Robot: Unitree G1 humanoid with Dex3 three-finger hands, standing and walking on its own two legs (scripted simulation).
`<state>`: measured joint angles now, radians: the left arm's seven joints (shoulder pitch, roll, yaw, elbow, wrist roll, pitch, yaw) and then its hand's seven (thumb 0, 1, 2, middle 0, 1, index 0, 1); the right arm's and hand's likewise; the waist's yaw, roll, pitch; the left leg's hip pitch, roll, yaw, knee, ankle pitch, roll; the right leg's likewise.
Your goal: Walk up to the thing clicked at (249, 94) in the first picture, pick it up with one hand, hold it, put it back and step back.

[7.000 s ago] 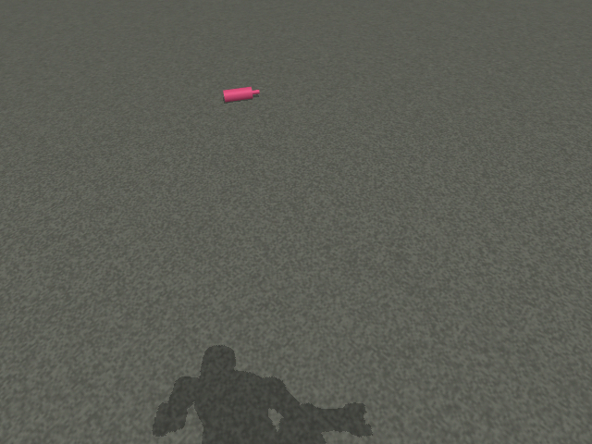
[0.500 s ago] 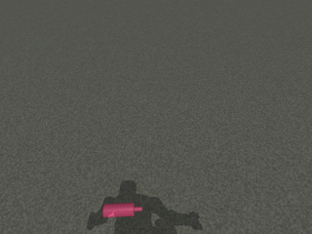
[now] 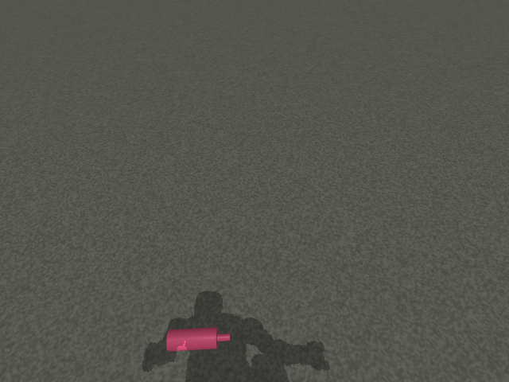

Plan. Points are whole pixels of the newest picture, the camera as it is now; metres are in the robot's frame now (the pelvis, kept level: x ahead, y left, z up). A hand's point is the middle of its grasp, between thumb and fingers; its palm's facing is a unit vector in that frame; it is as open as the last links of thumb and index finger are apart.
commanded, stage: stand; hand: left
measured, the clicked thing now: (199, 338) +0.40 +0.24 -0.75
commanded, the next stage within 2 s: none
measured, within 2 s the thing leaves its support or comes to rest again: neither
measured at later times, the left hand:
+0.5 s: hand out of the picture +0.07 +0.25 -0.16, palm faces -0.01 -0.94 -0.34, open 7.4 cm
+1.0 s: hand out of the picture +0.08 +0.24 -0.16, palm faces -0.01 -0.94 -0.34, open 7.4 cm
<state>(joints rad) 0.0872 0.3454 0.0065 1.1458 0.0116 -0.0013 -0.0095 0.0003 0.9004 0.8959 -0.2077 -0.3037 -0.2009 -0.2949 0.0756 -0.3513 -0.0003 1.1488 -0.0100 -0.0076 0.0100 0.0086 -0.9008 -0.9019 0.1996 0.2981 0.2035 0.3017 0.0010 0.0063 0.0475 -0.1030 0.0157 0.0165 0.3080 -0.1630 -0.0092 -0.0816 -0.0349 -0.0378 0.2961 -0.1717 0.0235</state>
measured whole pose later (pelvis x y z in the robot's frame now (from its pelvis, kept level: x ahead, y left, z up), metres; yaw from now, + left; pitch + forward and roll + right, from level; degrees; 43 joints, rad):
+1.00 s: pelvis +0.01 -0.01 +0.00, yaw +0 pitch -2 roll +0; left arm 0.11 0.35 0.00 1.13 0.01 0.00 -0.01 0.00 0.90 0.90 -0.21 -0.30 -0.20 -0.29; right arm 0.10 -0.35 0.01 1.13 -0.01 -0.01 0.01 0.01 -0.90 -0.90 0.20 0.30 0.20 0.30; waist 0.00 0.01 0.04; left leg -0.10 0.03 0.01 0.31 -0.17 -0.02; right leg -0.08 -0.02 -0.04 0.30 -0.18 0.01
